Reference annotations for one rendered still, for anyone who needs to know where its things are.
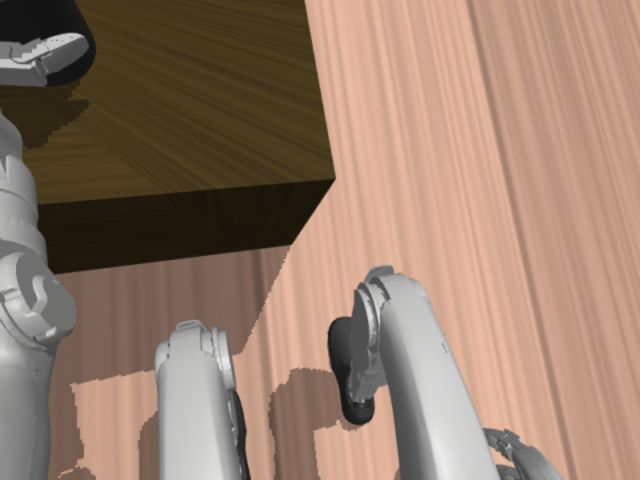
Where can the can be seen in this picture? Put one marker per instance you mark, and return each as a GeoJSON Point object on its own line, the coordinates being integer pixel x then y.
{"type": "Point", "coordinates": [26, 20]}

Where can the left robot hand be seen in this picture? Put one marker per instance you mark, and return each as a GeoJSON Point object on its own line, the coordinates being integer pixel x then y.
{"type": "Point", "coordinates": [20, 65]}

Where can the left robot foot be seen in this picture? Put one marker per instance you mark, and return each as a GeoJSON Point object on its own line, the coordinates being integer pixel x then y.
{"type": "Point", "coordinates": [241, 439]}

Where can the left robot arm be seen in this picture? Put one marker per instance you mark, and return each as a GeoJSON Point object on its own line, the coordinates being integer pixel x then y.
{"type": "Point", "coordinates": [36, 312]}

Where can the right robot hand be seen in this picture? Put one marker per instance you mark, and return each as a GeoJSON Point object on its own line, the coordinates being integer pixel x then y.
{"type": "Point", "coordinates": [529, 462]}

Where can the right robot foot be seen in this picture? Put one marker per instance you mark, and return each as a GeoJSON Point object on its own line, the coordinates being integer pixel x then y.
{"type": "Point", "coordinates": [340, 357]}

